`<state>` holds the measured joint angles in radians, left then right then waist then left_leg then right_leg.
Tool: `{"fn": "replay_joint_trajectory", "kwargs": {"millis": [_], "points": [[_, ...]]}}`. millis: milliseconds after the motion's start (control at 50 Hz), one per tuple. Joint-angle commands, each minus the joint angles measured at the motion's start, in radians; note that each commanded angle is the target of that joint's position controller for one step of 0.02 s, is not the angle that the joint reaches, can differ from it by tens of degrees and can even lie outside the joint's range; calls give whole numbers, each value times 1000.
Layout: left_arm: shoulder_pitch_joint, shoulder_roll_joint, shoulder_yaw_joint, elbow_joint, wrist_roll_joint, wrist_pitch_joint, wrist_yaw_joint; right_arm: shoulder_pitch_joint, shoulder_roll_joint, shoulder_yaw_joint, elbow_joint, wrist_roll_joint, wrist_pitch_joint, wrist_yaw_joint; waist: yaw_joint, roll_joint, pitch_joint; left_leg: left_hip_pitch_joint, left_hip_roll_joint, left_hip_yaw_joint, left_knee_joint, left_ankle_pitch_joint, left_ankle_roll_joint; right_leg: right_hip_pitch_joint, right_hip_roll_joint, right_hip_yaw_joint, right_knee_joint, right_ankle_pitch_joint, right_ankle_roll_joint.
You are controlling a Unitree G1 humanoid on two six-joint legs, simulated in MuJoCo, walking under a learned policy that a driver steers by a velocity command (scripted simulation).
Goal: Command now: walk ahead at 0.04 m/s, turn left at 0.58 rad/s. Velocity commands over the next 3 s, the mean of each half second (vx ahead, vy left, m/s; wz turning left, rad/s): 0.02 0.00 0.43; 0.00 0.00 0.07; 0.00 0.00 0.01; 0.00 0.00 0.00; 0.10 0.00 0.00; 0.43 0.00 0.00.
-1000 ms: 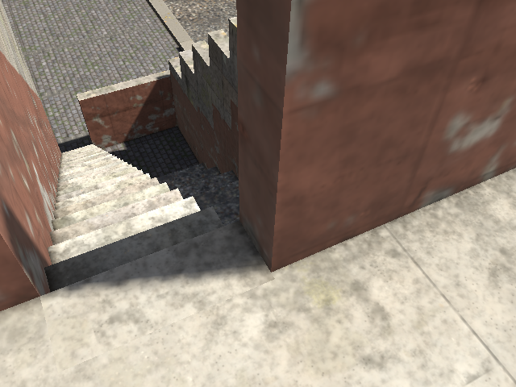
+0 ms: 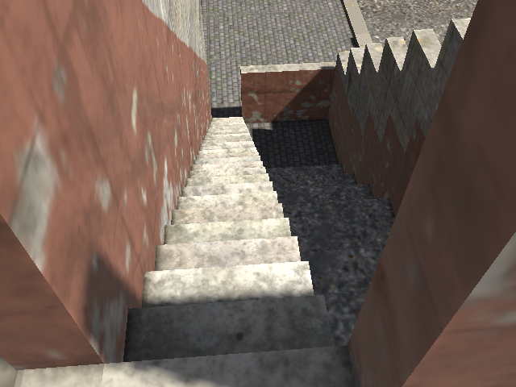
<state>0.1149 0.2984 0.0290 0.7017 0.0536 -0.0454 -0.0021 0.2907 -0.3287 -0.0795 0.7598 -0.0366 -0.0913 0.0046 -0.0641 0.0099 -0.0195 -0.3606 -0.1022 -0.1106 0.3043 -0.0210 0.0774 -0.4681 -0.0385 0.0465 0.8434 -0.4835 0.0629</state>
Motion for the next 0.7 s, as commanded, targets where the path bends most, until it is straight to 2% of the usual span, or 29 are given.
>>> {"fn": "replay_joint_trajectory", "kwargs": {"millis": [20, 60, 100, 120, 140, 160, 180, 200, 220, 240, 260, 280, 300, 320, 340, 360, 400, 420, 440, 460, 480, 500, 520, 540, 560, 580, 620, 640, 700], "points": [[145, 100, 9, 28, -17, 26, 0, -55, -151, -45, -155, -3, -27, 17, 46, 63, -131, 55, 276, -277, -88, -29, 220, 145, 25, -25, -118, 90, 27], [96, 109, 4, 19, -19, 21, 14, -6, -142, -46, -171, 7, -21, 17, 8, 83, -140, 133, 311, -365, -55, -90, 231, 81, 22, -4, -184, 109, 13], [98, 120, 0, 28, -26, 8, 28, -3, -130, -43, -185, 8, -11, 17, 3, 91, -145, 158, 318, -405, -29, -92, 231, 76, 27, -7, -254, 121, -13], [113, 124, -1, 34, -32, 2, 30, -19, -125, -40, -192, 7, -4, 18, 17, 83, -144, 145, 305, -404, -13, -85, 224, 109, 37, -21, -325, 157, -32], [94, 131, 2, 25, -42, -7, 25, -31, -128, -35, -190, 14, 9, 17, 29, 81, -123, 102, 264, -375, 14, -82, 206, 165, 50, -50, -425, 227, -68], [109, 143, 7, 22, -51, -14, 21, -27, -116, -26, -188, 6, 18, 23, 45, 77, -136, 55, 228, -358, 33, -76, 179, 252, 40, -54, -500, 307, -113], [136, 161, 15, 13, -54, -24, 19, 9, -86, -10, -182, -10, 37, 34, 59, 20, -165, -16, 180, -303, 86, -114, 121, 388, -46, 8, -552, 499, -197], [142, 249, 45, -13, -24, -36, 26, 7, -16, 12, -235, -20, 41, 38, 65, -158, -181, -293, 0, -139, 256, -394, -24, 569, -308, 312, -580, 810, -461], [118, 226, 41, -8, 7, -48, 29, 8, -44, 11, -234, -44, 34, 31, 73, -108, -141, -376, 19, -83, 509, -552, -119, 516, -469, 416, -644, 885, -539], [70, 185, 39, -27, -1, -57, 32, 34, -98, -4, -202, -33, 33, 16, 56, -32, -135, -317, 73, -56, 674, -523, -146, 454, -406, 301, -647, 827, -459], [5, 154, 34, -34, -17, -66, 25, 46, -134, -12, -182, -22, 42, -3, 38, -44, -127, -296, 64, -37, 780, -467, -170, 420, -299, 190, -634, 753, -373], [-46, 116, 18, -53, -29, -70, 16, 45, -127, -12, -177, -25, 44, -13, 33, -93, -102, -305, 44, -40, 851, -402, -183, 399, -236, 119, -616, 770, -332], [-66, 110, 13, -65, -23, -71, 7, 34, -98, 1, -179, -32, 45, -9, 37, -102, -90, -276, 34, -14, 960, -357, -194, 353, -208, 66, -594, 879, -334], [-76, 125, 17, -77, -15, -70, 2, 42, -88, 7, -178, -23, 48, -1, 32, -73, -93, -241, 34, 10, 1011, -335, -202, 315, -199, 22, -583, 929, -337], [-82, 127, 19, -87, -21, -71, -3, 40, -72, 12, -180, -5, 48, 1, 35, -64, -92, -223, 44, 30, 999, -319, -214, 317, -187, -15, -565, 960, -335], [-80, 109, 11, -87, -30, -72, -11, 36, -60, 18, -174, 5, 50, 3, 40, -54, -88, -201, 70, 37, 919, -295, -224, 326, -167, -47, -540, 939, -312], [-97, 53, -16, -83, -64, -73, -35, 39, 10, 41, -147, 3, 56, 24, 27, -54, -75, -109, 160, 87, 575, -244, -258, 334, -98, -117, -441, 853, -207], [-44, 49, -19, -62, -87, -67, -48, 16, 54, 56, -133, 8, 60, 43, 63, -84, -53, -72, 169, 127, 423, -289, -273, 339, -91, -107, -379, 849, -178], [12, 74, -6, -42, -100, -52, -62, 2, 63, 62, -136, 30, 62, 60, 83, -96, -44, -27, 150, 163, 303, -269, -269, 341, -99, -59, -338, 820, -170], [23, 105, 7, -23, -99, -36, -84, 9, 40, 57, -132, 51, 57, 64, 64, -73, -37, 62, 143, 178, 176, -121, -236, 299, -114, -20, -309, 759, -169], [40, 96, 14, -10, -84, -27, -101, 9, -15, 40, -130, 62, 44, 54, 65, -82, -60, 126, 136, 171, 148, -66, -199, 277, -145, 32, -311, 698, -166], [80, 71, 15, -19, -74, -34, -104, -33, -89, 28, -164, 60, 22, 34, 103, -50, -118, 152, 178, 116, 217, 185, -118, 292, -121, 23, -296, 638, -130], [151, 95, 32, -12, -57, -46, -82, -110, -119, 26, -200, 42, 8, 19, 158, -33, -184, 157, 195, 93, 265, 261, -28, 324, -82, -17, -284, 653, -123], [90, 141, 50, -33, -56, -54, -54, -141, -118, 23, -216, 21, 1, 7, 137, -12, -175, 64, 190, 92, 265, 191, -6, 369, -58, -63, -260, 653, -120], [1, 151, 61, -65, -53, -56, -36, -143, -90, 29, -214, 20, -1, -1, 119, -14, -146, -10, 184, 95, 256, 95, -20, 385, -61, -75, -250, 636, -135], [-42, 127, 57, -81, -56, -53, -30, -134, -60, 39, -215, 32, 3, -4, 107, -22, -117, -25, 185, 87, 247, 18, -40, 356, -75, -63, -266, 601, -152], [-63, 59, 35, -77, -65, -49, -46, -85, -30, 50, -207, 52, 19, 9, 80, -29, -68, 41, 188, 71, 233, -68, -74, 249, -87, -39, -311, 481, -146], [-49, 45, 32, -69, -64, -48, -55, -66, -32, 50, -201, 56, 23, 19, 79, -15, -63, 57, 183, 66, 221, -97, -75, 236, -77, -48, -314, 446, -131], [-26, 59, 39, -39, -62, -50, -69, -64, -25, 49, -202, 49, 26, 41, 83, -6, -49, 64, 168, 74, 199, -127, -77, 242, -58, -69, -310, 409, -106]]}}
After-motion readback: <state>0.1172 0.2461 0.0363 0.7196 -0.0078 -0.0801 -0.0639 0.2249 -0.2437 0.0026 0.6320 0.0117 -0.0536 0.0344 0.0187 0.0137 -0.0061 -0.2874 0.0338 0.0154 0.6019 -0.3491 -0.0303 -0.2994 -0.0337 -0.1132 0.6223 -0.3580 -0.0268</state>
